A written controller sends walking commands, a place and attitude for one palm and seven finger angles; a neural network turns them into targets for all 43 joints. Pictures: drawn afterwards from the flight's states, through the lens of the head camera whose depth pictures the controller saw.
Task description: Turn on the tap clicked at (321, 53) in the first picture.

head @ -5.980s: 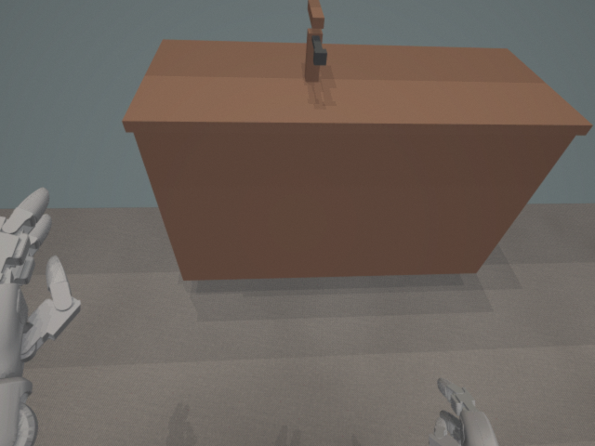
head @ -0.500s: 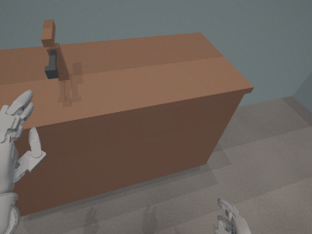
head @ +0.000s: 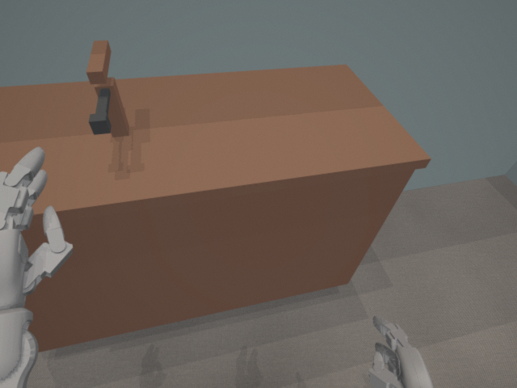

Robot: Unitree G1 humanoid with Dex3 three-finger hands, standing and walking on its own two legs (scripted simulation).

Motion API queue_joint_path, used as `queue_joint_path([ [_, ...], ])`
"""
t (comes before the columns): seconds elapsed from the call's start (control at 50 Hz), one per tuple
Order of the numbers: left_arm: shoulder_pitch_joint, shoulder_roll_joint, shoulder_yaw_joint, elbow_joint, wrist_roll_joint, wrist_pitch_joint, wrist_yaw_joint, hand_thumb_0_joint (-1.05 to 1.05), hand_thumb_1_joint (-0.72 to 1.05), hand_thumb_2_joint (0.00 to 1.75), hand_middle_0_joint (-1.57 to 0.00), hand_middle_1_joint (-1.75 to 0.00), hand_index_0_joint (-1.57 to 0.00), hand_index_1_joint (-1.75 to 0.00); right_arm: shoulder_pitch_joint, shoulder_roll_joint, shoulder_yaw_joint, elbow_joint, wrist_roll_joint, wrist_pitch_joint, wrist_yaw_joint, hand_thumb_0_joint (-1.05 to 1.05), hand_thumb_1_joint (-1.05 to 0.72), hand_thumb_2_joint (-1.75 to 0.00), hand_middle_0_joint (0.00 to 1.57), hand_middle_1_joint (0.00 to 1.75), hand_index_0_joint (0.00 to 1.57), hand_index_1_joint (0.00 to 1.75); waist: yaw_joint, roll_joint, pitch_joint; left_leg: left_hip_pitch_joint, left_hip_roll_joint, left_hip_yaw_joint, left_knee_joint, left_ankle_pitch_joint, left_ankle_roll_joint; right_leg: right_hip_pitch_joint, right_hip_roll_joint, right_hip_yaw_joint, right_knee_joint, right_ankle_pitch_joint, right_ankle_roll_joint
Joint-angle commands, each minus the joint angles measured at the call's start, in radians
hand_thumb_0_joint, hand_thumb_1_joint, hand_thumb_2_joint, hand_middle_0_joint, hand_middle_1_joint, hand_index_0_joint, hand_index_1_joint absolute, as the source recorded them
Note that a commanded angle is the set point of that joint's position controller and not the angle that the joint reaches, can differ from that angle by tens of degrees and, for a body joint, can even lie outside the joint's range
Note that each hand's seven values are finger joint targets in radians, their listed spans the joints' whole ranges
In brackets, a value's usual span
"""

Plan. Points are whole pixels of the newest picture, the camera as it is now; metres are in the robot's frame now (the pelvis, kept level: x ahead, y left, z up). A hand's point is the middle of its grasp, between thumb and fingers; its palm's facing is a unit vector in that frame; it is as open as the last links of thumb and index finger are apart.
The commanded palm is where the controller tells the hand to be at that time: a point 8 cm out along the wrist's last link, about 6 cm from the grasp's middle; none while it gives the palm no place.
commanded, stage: look again from close up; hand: left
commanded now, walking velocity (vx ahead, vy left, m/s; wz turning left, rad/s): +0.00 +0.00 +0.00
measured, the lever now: (100, 123) +0.49 +0.35 +0.12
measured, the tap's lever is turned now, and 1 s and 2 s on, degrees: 0 0 0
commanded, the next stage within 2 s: shuffle to correct the standing spot in 0.22 s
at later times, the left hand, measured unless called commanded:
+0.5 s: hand (102, 227) +0.25 +0.23 +0.15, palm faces +0.39 -0.84 -0.38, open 7.4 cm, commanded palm +0.20 +0.26 +0.17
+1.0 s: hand (96, 188) +0.31 +0.26 +0.16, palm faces +0.40 -0.83 -0.39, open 7.4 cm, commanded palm +0.26 +0.30 +0.17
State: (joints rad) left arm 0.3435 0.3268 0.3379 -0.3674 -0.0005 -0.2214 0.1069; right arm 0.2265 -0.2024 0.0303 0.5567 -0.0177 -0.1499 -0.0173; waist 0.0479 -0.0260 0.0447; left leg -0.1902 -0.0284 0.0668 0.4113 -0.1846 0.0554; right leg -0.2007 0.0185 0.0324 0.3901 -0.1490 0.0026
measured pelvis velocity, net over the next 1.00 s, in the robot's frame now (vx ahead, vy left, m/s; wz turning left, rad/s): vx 0.10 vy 0.02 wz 0.00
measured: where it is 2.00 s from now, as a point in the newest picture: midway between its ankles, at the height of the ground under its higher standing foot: outside the picture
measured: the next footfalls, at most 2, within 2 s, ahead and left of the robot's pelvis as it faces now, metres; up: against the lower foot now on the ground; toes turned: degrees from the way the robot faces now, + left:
left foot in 1.06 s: +0.22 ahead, +0.17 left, +0.00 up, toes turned +1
right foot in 1.32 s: +0.22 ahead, -0.03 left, +0.00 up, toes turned -2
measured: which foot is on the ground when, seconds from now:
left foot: down 0.00-0.84, up 0.86-1.00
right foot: down 0.00-1.00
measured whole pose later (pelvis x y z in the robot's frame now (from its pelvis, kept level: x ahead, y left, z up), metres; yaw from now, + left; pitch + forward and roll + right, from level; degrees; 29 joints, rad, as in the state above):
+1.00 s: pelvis +0.10 +0.02 -0.02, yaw +0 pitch +0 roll -1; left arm 0.45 0.37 0.37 -0.52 -0.04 -0.27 0.13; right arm 0.23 -0.22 0.00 0.60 0.00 -0.05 0.00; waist 0.03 -0.03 0.07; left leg -0.49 0.02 0.00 0.98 -0.44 0.03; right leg -0.19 -0.02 -0.01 0.60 -0.41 0.01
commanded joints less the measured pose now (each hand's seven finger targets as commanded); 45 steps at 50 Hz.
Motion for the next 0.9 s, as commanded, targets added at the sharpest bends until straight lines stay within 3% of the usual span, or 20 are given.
queue_joint_path([
  [0.0,-0.095,0.174,0.089,-0.248,-0.007,-0.071,0.012,0.00,0.90,0.90,-0.20,-0.30,-0.20,-0.30,-0.101,-0.120,-0.051,-0.157,0.002,-0.053,-0.010,0.00,-0.90,-0.90,0.20,0.30,0.20,0.30,-0.016,0.081,-0.117,-0.019,0.060,-0.086,-0.097,-0.083,-0.049,0.041,-0.024,0.083,-0.107,-0.043,-0.033],
  [0.12,-0.016,0.176,0.105,-0.214,-0.028,-0.053,0.009,0.00,0.90,0.90,-0.20,-0.30,-0.20,-0.30,-0.090,-0.121,-0.055,-0.143,0.010,-0.034,-0.015,0.00,-0.90,-0.90,0.20,0.30,0.20,0.30,-0.020,0.043,-0.177,0.026,0.047,-0.075,-0.047,0.107,-0.056,0.078,-0.037,0.066,-0.096,0.137,-0.029],
  [0.2,-0.005,0.217,0.133,-0.282,-0.038,-0.052,0.010,0.00,0.90,0.90,-0.20,-0.30,-0.20,-0.30,-0.102,-0.124,-0.057,-0.151,0.013,-0.023,-0.020,0.00,-0.90,-0.90,0.20,0.30,0.20,0.30,-0.022,0.085,-0.221,0.067,0.045,-0.066,-0.032,0.228,-0.060,0.104,-0.032,0.040,-0.056,0.264,-0.023],
  [0.22,0.020,0.209,0.130,-0.275,-0.042,-0.051,0.012,0.00,0.90,0.90,-0.20,-0.30,-0.20,-0.30,-0.097,-0.122,-0.055,-0.151,0.014,-0.018,-0.022,0.00,-0.90,-0.90,0.20,0.30,0.20,0.30,-0.021,0.069,-0.229,0.062,0.050,-0.071,-0.027,0.263,-0.059,0.124,-0.036,0.027,-0.044,0.296,-0.022],
  [0.3,0.053,0.215,0.136,-0.288,-0.051,-0.043,0.014,0.00,0.90,0.90,-0.20,-0.30,-0.20,-0.30,-0.104,-0.124,-0.056,-0.156,0.015,-0.007,-0.026,0.00,-0.90,-0.90,0.20,0.30,0.20,0.30,-0.022,0.061,-0.230,0.076,0.045,-0.067,-0.014,0.302,-0.061,0.118,-0.039,0.028,-0.042,0.342,-0.020],
  [0.34,0.077,0.200,0.127,-0.260,-0.054,-0.039,0.016,0.00,0.90,0.90,-0.20,-0.30,-0.20,-0.30,-0.098,-0.124,-0.059,-0.150,0.014,0.001,-0.027,0.00,-0.90,-0.90,0.20,0.30,0.20,0.30,-0.026,0.025,-0.234,0.067,0.050,-0.057,0.007,0.237,-0.052,0.121,-0.050,0.043,-0.033,0.311,-0.027],
  [0.38,0.061,0.195,0.117,-0.255,-0.056,-0.037,0.018,0.00,0.90,0.90,-0.20,-0.30,-0.20,-0.30,-0.098,-0.130,-0.065,-0.144,0.011,0.008,-0.031,0.00,-0.90,-0.90,0.20,0.30,0.20,0.30,-0.032,0.025,-0.213,0.038,0.046,-0.048,0.018,0.085,-0.041,0.087,-0.063,0.087,-0.054,0.154,-0.040],
  [0.46,0.014,0.187,0.097,-0.233,-0.054,-0.031,0.021,0.00,0.90,0.90,-0.20,-0.30,-0.20,-0.30,-0.104,-0.134,-0.065,-0.142,0.010,0.019,-0.038,0.00,-0.90,-0.90,0.20,0.30,0.20,0.30,-0.036,0.005,-0.140,-0.004,0.048,-0.053,0.046,-0.082,-0.024,-0.012,-0.080,0.159,-0.076,-0.125,-0.068],
  [0.52,-0.057,0.196,0.090,-0.245,-0.049,-0.034,0.023,0.00,0.90,0.90,-0.20,-0.30,-0.20,-0.30,-0.115,-0.135,-0.066,-0.138,0.014,0.022,-0.043,0.00,-0.90,-0.90,0.20,0.30,0.20,0.30,-0.041,0.016,-0.104,-0.021,0.048,-0.061,0.076,-0.074,-0.015,-0.035,-0.097,0.171,-0.049,-0.147,-0.082],
  [0.58,-0.084,0.198,0.085,-0.246,-0.045,-0.040,0.024,0.00,0.90,0.90,-0.20,-0.30,-0.20,-0.30,-0.109,-0.136,-0.066,-0.140,0.019,0.024,-0.041,0.00,-0.90,-0.90,0.20,0.30,0.20,0.30,-0.042,0.053,-0.098,-0.008,0.065,-0.090,0.068,-0.041,-0.002,-0.049,-0.082,0.131,0.037,-0.093,-0.078],
  [0.6,-0.099,0.217,0.102,-0.271,-0.047,-0.043,0.024,0.00,0.90,0.90,-0.20,-0.30,-0.20,-0.30,-0.122,-0.138,-0.066,-0.144,0.020,0.022,-0.043,0.00,-0.90,-0.90,0.20,0.30,0.20,0.30,-0.046,0.098,-0.095,0.008,0.073,-0.098,0.060,-0.003,-0.002,-0.059,-0.070,0.113,0.080,-0.043,-0.074],
  [0.68,-0.040,0.217,0.117,-0.304,-0.047,-0.054,0.027,0.00,0.90,0.90,-0.20,-0.30,-0.20,-0.30,-0.106,-0.134,-0.066,-0.154,0.026,0.027,-0.037,0.00,-0.90,-0.90,0.20,0.30,0.20,0.30,-0.042,0.165,-0.141,0.040,0.155,-0.202,0.038,0.157,0.036,-0.070,-0.029,-0.003,0.274,0.051,-0.044],
  [0.72,-0.009,0.227,0.134,-0.329,-0.048,-0.064,0.027,0.00,0.90,0.90,-0.20,-0.30,-0.20,-0.30,-0.093,-0.128,-0.063,-0.152,0.021,0.020,-0.032,0.00,-0.90,-0.90,0.20,0.30,0.20,0.30,-0.045,0.184,-0.144,0.094,0.182,-0.219,0.042,0.305,0.039,-0.119,-0.027,-0.048,0.301,-0.035,-0.035],
  [0.76,0.030,0.220,0.140,-0.321,-0.045,-0.064,0.027,0.00,0.90,0.90,-0.20,-0.30,-0.20,-0.30,-0.087,-0.129,-0.066,-0.152,0.022,0.020,-0.022,0.00,-0.90,-0.90,0.20,0.30,0.20,0.30,-0.039,0.167,-0.146,0.065,0.175,-0.172,0.094,0.385,0.026,-0.064,-0.026,-0.062,0.244,-0.030,-0.047],
  [0.78,0.035,0.218,0.142,-0.323,-0.043,-0.065,0.028,0.00,0.90,0.90,-0.20,-0.30,-0.20,-0.30,-0.091,-0.131,-0.067,-0.154,0.025,0.022,-0.018,0.00,-0.90,-0.90,0.20,0.30,0.20,0.30,-0.032,0.126,-0.156,-0.021,0.150,-0.131,0.154,0.384,0.008,0.044,-0.037,-0.048,0.196,0.053,-0.062],
  [0.8,0.059,0.233,0.160,-0.295,-0.046,-0.064,0.030,0.00,0.90,0.90,-0.20,-0.30,-0.20,-0.30,-0.101,-0.129,-0.068,-0.158,0.028,0.022,-0.018,0.00,-0.90,-0.90,0.20,0.30,0.20,0.30,-0.020,0.041,-0.172,-0.138,0.103,-0.066,0.289,0.366,-0.016,0.170,-0.083,0.045,0.167,0.225,-0.101],
  [0.82,0.064,0.246,0.169,-0.281,-0.048,-0.065,0.035,0.00,0.90,0.90,-0.20,-0.30,-0.20,-0.30,-0.093,-0.121,-0.074,-0.152,0.030,0.027,-0.015,0.00,-0.90,-0.90,0.20,0.30,0.20,0.30,-0.015,-0.143,-0.203,-0.310,0.034,-0.004,0.510,0.255,-0.040,0.305,-0.219,0.238,0.116,0.369,-0.174],
  [0.84,0.046,0.239,0.169,-0.270,-0.054,-0.076,0.039,0.00,0.90,0.90,-0.20,-0.30,-0.20,-0.30,-0.102,-0.122,-0.084,-0.149,0.035,0.025,-0.006,0.00,-0.90,-0.90,0.20,0.30,0.20,0.30,-0.004,-0.238,-0.170,-0.514,-0.022,0.002,0.733,-0.156,-0.056,0.410,-0.346,0.423,0.066,0.546,-0.274],
  [0.86,0.027,0.226,0.160,-0.293,-0.055,-0.092,0.045,0.00,0.90,0.90,-0.20,-0.30,-0.20,-0.30,-0.090,-0.136,-0.087,-0.142,0.034,0.023,0.004,0.00,-0.90,-0.90,0.20,0.30,0.20,0.30,0.002,-0.206,-0.146,-0.637,0.020,-0.102,0.824,-0.367,-0.047,0.444,-0.403,0.456,0.067,0.572,-0.304],
  [0.88,0.037,0.237,0.173,-0.311,-0.051,-0.101,0.049,0.00,0.90,0.90,-0.20,-0.30,-0.20,-0.30,-0.095,-0.138,-0.084,-0.130,0.030,0.025,0.007,0.00,-0.90,-0.90,0.20,0.30,0.20,0.30,0.009,-0.104,-0.101,-0.652,0.091,-0.204,0.803,-0.395,-0.033,0.368,-0.428,0.455,0.075,0.501,-0.287],
])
